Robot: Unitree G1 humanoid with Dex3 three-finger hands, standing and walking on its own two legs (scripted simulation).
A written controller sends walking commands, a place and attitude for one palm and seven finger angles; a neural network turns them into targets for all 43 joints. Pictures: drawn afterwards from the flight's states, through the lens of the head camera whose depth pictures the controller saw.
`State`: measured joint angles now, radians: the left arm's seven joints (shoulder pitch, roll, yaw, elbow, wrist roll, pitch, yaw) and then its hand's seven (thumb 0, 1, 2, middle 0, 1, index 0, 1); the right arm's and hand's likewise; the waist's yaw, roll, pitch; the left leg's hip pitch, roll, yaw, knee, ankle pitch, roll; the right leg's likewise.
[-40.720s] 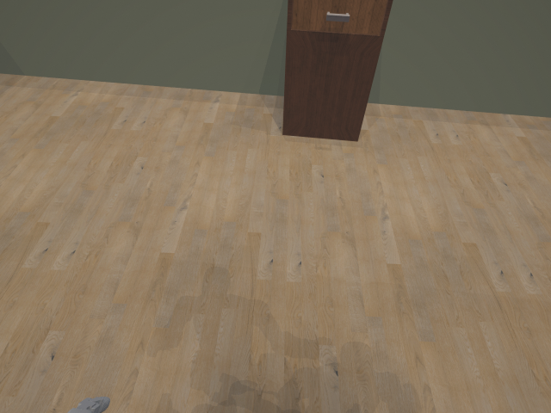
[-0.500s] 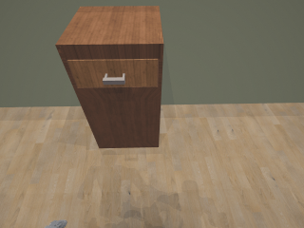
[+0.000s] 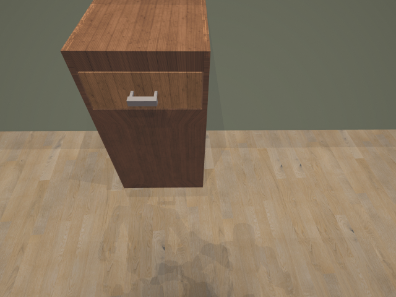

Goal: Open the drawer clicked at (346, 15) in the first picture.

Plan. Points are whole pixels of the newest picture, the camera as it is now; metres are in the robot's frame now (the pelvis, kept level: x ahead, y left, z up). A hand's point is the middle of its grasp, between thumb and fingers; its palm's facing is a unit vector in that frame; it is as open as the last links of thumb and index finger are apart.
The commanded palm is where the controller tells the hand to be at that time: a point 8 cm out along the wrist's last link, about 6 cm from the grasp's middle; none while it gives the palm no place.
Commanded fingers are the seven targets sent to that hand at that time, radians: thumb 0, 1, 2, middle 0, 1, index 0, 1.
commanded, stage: look to check the result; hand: left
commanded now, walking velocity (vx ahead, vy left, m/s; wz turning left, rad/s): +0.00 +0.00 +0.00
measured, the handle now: (143, 97) +0.74 +0.23 -0.08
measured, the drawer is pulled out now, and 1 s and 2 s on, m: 0.00 0.00 0.00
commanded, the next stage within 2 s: take the last steps up to it in 0.12 s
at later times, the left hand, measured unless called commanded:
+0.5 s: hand out of the picture +0.07 +0.21 -0.18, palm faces -0.01 -0.97 -0.26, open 7.4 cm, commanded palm none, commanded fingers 0.00 0.90 0.90 -0.20 -0.30 -0.20 -0.30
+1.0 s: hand (137, 286) +0.17 +0.16 -0.21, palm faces +0.12 -0.98 -0.18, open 7.3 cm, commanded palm none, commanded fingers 0.00 0.90 0.90 -0.20 -0.30 -0.20 -0.30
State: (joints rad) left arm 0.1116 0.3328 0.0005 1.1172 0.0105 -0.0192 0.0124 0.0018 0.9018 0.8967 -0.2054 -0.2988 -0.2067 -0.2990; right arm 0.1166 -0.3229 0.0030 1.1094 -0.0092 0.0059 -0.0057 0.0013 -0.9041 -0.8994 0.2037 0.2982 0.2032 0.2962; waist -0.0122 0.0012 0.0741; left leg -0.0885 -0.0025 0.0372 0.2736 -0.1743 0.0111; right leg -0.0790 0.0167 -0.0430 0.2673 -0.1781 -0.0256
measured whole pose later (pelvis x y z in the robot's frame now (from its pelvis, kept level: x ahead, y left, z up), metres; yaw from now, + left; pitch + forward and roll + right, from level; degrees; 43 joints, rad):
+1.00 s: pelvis +0.15 -0.02 -0.03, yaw +6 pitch +1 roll -2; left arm 0.23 0.17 0.07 1.04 0.02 -0.01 0.02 0.00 0.93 0.90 -0.20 -0.30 -0.20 -0.30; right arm 0.36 -0.15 -0.04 1.07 -0.03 -0.03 -0.02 0.00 -0.91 -0.90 0.20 0.30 0.20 0.30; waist -0.04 0.00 0.07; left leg -0.31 0.09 0.05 0.68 -0.39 0.00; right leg -0.32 -0.03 -0.12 0.69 -0.40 -0.01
